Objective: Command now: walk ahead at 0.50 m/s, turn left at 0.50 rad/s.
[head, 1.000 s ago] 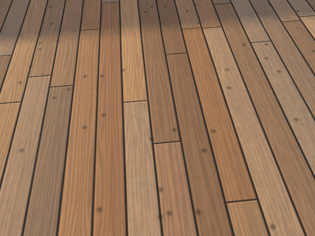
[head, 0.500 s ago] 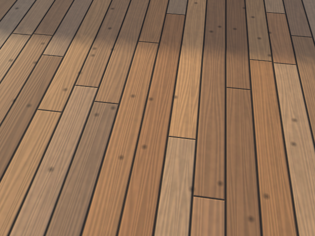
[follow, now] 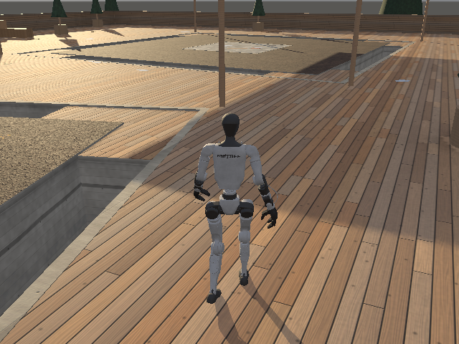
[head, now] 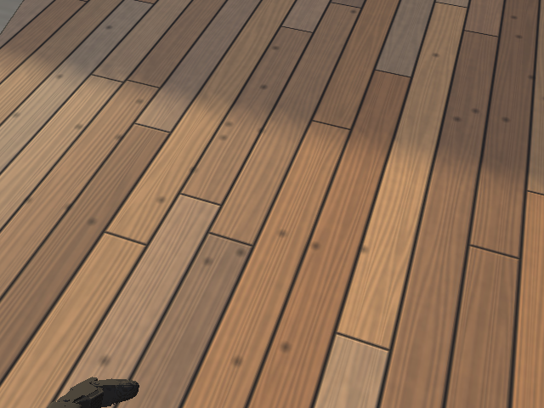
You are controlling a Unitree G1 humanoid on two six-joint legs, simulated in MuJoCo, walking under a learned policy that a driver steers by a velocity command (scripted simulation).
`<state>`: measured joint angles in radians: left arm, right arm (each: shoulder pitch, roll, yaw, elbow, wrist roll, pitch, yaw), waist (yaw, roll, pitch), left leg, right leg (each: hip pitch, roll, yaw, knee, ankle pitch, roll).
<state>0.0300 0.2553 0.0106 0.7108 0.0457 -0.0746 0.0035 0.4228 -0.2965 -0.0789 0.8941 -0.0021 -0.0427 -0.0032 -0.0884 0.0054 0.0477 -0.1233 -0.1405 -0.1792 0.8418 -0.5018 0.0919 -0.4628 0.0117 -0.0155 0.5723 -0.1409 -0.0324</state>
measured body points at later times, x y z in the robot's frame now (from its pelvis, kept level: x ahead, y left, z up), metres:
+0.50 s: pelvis +0.25 +0.04 +0.01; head +0.28 +0.05 +0.46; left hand +0.19 +0.28 -0.14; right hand +0.48 -0.17 -0.08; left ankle +0.32 +0.12 -0.72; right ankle +0.11 -0.10 -0.68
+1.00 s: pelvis +0.52 +0.04 +0.00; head +0.55 +0.03 +0.45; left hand +0.70 +0.28 -0.10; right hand +0.48 -0.22 -0.15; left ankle +0.33 +0.12 -0.71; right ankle +0.64 -0.03 -0.72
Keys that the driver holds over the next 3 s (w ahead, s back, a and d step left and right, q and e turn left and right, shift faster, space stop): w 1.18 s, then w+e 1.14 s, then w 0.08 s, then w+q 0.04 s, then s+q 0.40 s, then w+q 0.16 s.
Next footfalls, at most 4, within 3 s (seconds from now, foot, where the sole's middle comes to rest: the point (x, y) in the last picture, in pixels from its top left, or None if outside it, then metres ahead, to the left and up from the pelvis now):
0.44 left None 0.36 0.13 -0.76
0.98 right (276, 316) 0.68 -0.03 -0.76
1.50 left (197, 234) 0.95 0.17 -0.76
2.04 right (280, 174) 1.16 -0.09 -0.76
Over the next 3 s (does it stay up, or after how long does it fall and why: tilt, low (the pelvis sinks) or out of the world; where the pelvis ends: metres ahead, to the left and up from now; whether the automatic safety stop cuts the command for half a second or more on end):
stays up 1.36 -0.14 0.02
